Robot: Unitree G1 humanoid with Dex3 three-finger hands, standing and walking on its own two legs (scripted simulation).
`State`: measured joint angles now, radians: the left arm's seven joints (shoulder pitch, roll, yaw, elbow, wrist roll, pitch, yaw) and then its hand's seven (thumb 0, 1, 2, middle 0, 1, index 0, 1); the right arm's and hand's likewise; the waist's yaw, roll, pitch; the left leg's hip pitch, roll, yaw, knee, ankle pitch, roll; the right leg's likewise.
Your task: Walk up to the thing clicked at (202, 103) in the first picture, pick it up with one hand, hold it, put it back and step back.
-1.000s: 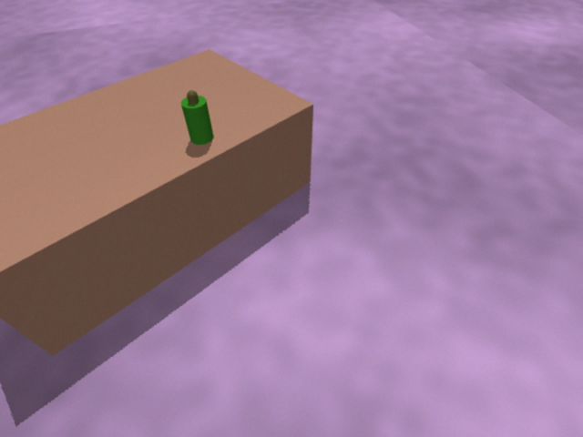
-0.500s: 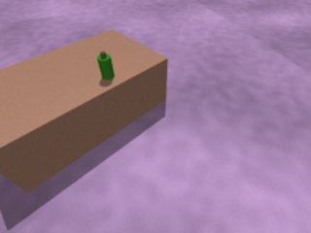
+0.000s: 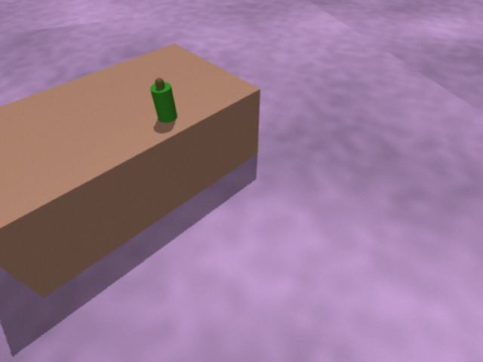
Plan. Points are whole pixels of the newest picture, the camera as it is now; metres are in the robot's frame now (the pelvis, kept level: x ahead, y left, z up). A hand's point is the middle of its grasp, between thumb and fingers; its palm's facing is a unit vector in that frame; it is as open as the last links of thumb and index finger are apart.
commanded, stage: stand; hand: right
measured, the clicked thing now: (163, 98) +1.17 +0.38 -0.24
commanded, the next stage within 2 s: walk up in 0.12 s
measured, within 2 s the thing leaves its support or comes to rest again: neither
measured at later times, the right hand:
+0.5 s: hand (363, 334) +0.22 -0.20 -0.14, palm faces -0.22 +0.85 -0.47, open 7.4 cm
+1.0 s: hand (295, 223) +0.48 -0.11 -0.17, palm faces -0.53 +0.76 -0.38, open 7.4 cm
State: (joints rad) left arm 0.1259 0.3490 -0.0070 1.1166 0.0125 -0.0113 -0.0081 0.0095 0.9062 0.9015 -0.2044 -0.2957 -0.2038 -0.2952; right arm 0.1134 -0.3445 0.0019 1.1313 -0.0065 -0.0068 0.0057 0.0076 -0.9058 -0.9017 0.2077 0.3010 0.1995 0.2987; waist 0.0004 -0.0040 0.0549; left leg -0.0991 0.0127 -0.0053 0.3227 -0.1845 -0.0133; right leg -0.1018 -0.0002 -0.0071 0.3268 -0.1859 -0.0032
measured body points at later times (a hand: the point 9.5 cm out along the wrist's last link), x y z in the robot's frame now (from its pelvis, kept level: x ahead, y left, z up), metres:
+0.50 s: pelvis +0.07 +0.08 -0.04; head +0.07 +0.12 +0.41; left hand +0.06 +0.44 -0.17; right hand +0.23 -0.25 -0.11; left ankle +0.11 +0.23 -0.75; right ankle +0.00 -0.11 -0.73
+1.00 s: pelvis +0.29 +0.10 -0.02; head +0.30 +0.09 +0.43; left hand +0.18 +0.42 -0.11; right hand +0.51 -0.15 -0.14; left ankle +0.18 +0.20 -0.67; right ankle +0.38 +0.03 -0.75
